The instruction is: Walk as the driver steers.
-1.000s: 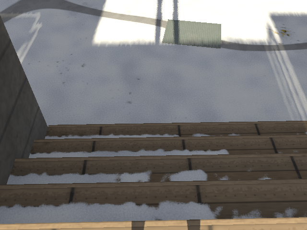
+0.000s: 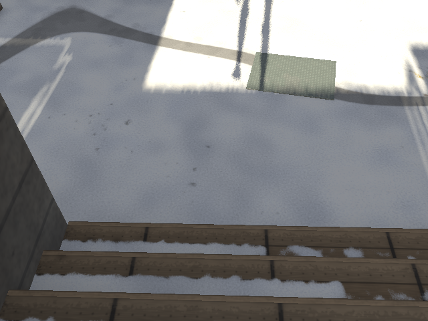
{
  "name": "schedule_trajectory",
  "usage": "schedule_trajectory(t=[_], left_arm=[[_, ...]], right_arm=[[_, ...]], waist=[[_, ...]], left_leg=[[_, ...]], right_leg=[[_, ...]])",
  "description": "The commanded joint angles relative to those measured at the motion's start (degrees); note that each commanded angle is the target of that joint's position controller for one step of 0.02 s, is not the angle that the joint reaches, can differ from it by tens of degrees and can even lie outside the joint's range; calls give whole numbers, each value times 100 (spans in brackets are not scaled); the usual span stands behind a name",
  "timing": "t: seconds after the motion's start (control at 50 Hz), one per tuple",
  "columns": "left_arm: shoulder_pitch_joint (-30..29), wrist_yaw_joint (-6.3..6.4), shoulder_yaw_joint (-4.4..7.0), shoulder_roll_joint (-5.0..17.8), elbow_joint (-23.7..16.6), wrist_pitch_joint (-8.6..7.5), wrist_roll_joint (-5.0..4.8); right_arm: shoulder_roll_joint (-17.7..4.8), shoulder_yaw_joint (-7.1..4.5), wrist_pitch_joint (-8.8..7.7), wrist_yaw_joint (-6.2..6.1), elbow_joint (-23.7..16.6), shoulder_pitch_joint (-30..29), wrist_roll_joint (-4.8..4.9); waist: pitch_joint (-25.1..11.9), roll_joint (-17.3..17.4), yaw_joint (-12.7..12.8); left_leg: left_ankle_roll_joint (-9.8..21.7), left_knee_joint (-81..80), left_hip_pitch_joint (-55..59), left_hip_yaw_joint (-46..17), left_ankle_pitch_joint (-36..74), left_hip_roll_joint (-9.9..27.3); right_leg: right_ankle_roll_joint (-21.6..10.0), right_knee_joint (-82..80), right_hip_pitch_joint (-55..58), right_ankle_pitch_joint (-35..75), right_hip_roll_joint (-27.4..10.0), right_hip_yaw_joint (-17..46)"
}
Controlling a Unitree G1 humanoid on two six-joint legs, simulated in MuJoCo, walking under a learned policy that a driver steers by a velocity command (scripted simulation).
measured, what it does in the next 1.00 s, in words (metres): goes down: left foot 0.17 m lower, then right foot 0.17 m lower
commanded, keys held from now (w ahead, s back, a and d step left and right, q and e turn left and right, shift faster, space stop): w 1.00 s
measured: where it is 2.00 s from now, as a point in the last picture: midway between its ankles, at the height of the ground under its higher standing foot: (205, 255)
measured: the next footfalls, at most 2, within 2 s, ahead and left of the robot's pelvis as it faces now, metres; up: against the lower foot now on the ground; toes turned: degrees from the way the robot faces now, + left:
left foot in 0.42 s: +0.35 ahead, +0.19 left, -0.17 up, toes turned +3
right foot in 0.96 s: +0.65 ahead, -0.02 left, -0.34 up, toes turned -4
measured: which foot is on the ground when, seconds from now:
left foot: up 0.00-0.40, down 0.42-0.98, up 1.00-1.00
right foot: down 0.00-0.40, up 0.42-0.94, down 0.96-1.00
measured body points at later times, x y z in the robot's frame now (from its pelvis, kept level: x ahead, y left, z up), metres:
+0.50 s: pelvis +0.28 +0.11 -0.18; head +0.29 +0.12 +0.27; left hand +0.22 +0.37 -0.33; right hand +0.39 -0.14 -0.31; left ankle +0.31 +0.19 -0.92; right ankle +0.11 -0.05 -0.63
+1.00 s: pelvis +0.54 +0.07 -0.33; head +0.54 +0.06 +0.12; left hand +0.72 +0.29 -0.44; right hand +0.43 -0.16 -0.48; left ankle +0.34 +0.20 -0.86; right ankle +0.61 -0.01 -1.08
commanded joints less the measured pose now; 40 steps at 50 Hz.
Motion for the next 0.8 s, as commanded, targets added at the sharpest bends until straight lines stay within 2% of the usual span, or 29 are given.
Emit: schedule_trajectory(t=[0.02, 0.16, 0.18, 0.2, 0.22, 0.24, 0.26, 0.3, 0.34, 0.36, 0.38, 0.4, 0.42, 0.44, 0.46, 0.48, 0.5, 0.52, 0.54, 0.56, 0.58, 0.6, 0.62, 0.64, 0.66, 0.68, 0.72, 0.76, 0.8], left_arm=[[468, 39, 129, 792, -157, -17, 7], [977, 159, 137, 820, -12, 48, 128], [1736, 251, 165, 810, 303, -23, 164], [2052, 319, 167, 741, 419, -52, 184], [1877, 399, 243, 962, 347, -130, 133], [1788, 430, 254, 960, 324, -194, 138], [1010, 459, 173, 725, 137, -241, 137], [502, 361, 46, 441, 160, -337, -64], [389, 385, 91, 629, 157, -299, -23], [-4, 376, 81, 700, 86, -304, 56], [-170, 320, 88, 834, 21, -259, 155], [83, 374, 146, 917, 220, -95, 23], [95, 412, 227, 896, 295, 32, 5], [1232, 423, 187, 421, 85, -20, -344], [1195, 468, 140, 514, 42, -63, -379], [756, 485, 119, 487, 40, 7, -214], [565, 478, 104, 337, 74, 92, -35], [710, 331, 123, 459, 57, 274, 213], [548, 255, 142, 463, 99, 405, 331], [-132, 243, 169, 460, -125, 428, 310], [-840, 144, 200, 557, -277, 447, 183], [-949, 66, 240, 580, -210, 446, 243], [-548, 22, 185, 360, 61, 520, 386], [-10, -10, 170, 235, 326, 564, 356], [-299, -19, 173, 288, 203, 584, 269], [-1187, -47, 261, 439, -101, 509, 231], [-2004, -45, 243, 420, -341, 395, 271], [-2449, -144, 178, 407, -504, 221, 222], [-2607, -254, 124, 207, -553, 212, 164]], right_arm=[[-485, -143, 50, 34, 9, 403, -47], [-362, -154, -34, 40, -112, -404, -139], [-468, -248, -95, -3, -432, -1231, -59], [-563, -279, -164, -8, -627, -1659, -10], [-644, -278, -308, -37, -729, -1906, -19], [-594, -262, -384, -33, -753, -1977, -4], [-517, -200, -433, 96, -778, -1763, 37], [118, -41, -364, 349, -634, -1329, 125], [-52, -35, -172, 368, -459, -850, 164], [-236, -131, -129, 249, -124, 252, 65], [-507, -229, -112, 93, 409, 1725, 29], [-535, -225, -176, -9, 501, 2237, -164], [-959, -394, -175, -44, 716, 2659, -245], [-1136, -259, -292, -6, 594, 2563, -234], [-1033, -238, -303, 39, 497, 2628, 2], [-881, -192, -300, 76, 612, 2555, 76], [-783, -124, -334, 80, 640, 2336, 93], [-947, -189, -365, 86, 602, 2128, 208], [-931, -155, -437, 135, 755, 2351, 212], [-710, -93, -516, 146, 817, 2085, 105], [-447, 24, -548, 39, 635, 1341, 112], [-554, 32, -570, -35, 590, 1210, 68], [-758, -4, -537, -76, 729, 1481, 12], [-895, -56, -546, -63, 772, 1641, -24], [-698, -6, -510, -51, 775, 1791, 67], [-275, 59, -558, -87, 997, 2193, 164], [-261, 98, -556, -146, 1038, 2632, 134], [-431, 73, -594, -266, 761, 2106, 110], [-560, 29, -526, -256, 809, 2104, 64]], waist=[[10, -358, -176], [532, -490, 103], [794, -765, 592], [881, -636, 790], [945, -439, 859], [850, -476, 854], [823, -47, 496], [465, -100, 391], [658, -332, 279], [128, -546, -240], [-558, -371, -851], [-337, 69, -1332], [-309, 1188, -1589], [-1190, 1480, -529], [-1668, 940, -703], [-950, 176, -646], [-673, 120, -397], [-847, 365, -117], [-290, 706, -88], [145, 462, -38], [950, 87, 226], [997, 241, 254], [592, 425, 276], [183, 650, 405], [253, 476, 355], [593, 244, 59], [670, 281, -369], [533, -157, -328], [579, 22, -513]], left_leg=[[62, 532, -227, 22, 198, 33], [174, 377, -741, 310, -807, -153], [158, 148, -2425, -418, -130, 126], [105, -76, -3393, -645, -329, 161], [-17, -567, -3683, -793, -288, 181], [-66, -812, -3528, -708, -71, 158], [-138, -2112, -1883, -456, 1711, 191], [-59, -2242, 1757, 215, 3705, -162], [-57, -2236, 2052, 147, 3243, -157], [91, -1305, 3168, 405, 3712, -290], [231, -1490, 3982, 532, 3479, -494], [282, -3828, 3922, 472, 3383, -266], [556, -3774, 4997, 255, 3385, 247], [707, -761, 6915, -888, 7575, 1629], [807, -943, 6869, -1460, 7962, 2081], [870, -1678, 5640, -1429, 6254, 2015], [913, -1852, 4684, -1397, 5176, 1919], [1405, -2287, 3731, -1866, 1979, 1947], [1781, -2269, 2969, -2299, 1292, 2159], [1595, -2512, 2205, -2216, -234, 2011], [1236, -3139, 317, -1637, -718, 1465], [1186, -3174, -198, -1343, -738, 1054], [1232, -2929, -59, -1170, 397, 960], [1252, -2596, 303, -1140, 794, 1026], [1216, -2573, 423, -1132, 632, 991], [1147, -2242, 1338, -1371, -889, 816], [1185, -2000, 2330, -1725, -1828, 865], [945, -1785, 1151, -1108, -2825, 470], [856, -1709, 505, -731, -2782, 343]], right_leg=[[-736, -66, 45, 1863, -1733, 1211], [-918, 924, 529, 3108, -1979, 1321], [-912, 1237, 1939, 2169, -2078, 1877], [-974, 1297, 2690, 1781, -2238, 2163], [-925, 1421, 2814, 1452, -2277, 2285], [-919, 1532, 2686, 1468, -2203, 2235], [-604, 1698, 1101, 846, -1624, 1497], [-252, 1501, -1852, -429, -1159, 863], [-210, 2050, -1929, -372, -1196, 879], [-88, 3142, -2257, 97, -1314, 644], [86, 4698, -1912, 1193, -1084, 396], [119, 6551, -1363, 1409, -641, 90], [141, 9433, -2514, -2131, 4, 140], [301, 10581, -4521, -4019, 113, 1050], [323, 10263, -5011, -3488, -178, 1209], [331, 9812, -5204, -2946, -241, 937], [294, 9837, -5159, -2597, -280, 844], [185, 9356, -4926, -2009, -614, 959], [188, 9354, -5200, -2050, -690, 1004], [235, 8028, -5414, -925, -859, 1404], [503, 5753, -4305, 303, -1007, 1431], [590, 5014, -3540, 899, -948, 979], [600, 5190, -3068, 1094, -867, 694], [518, 5637, -2913, 1605, -856, 531], [435, 5553, -3101, 1540, -907, 554], [305, 4780, -4340, 2643, -1087, 1056], [217, 4004, -5269, 2853, -1029, 1255], [356, 2563, -3568, 4457, -836, 636], [370, 2248, -2348, 4528, -734, 326]])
